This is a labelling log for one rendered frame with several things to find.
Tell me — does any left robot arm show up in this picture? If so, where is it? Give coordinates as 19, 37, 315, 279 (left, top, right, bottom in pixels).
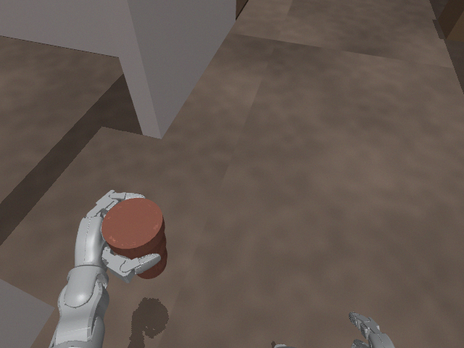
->
49, 265, 109, 348

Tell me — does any right robot hand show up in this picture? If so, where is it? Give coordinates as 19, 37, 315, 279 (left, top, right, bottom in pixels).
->
349, 312, 395, 348

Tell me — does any left robot hand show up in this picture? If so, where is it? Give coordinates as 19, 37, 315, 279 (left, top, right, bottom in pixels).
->
75, 190, 161, 283

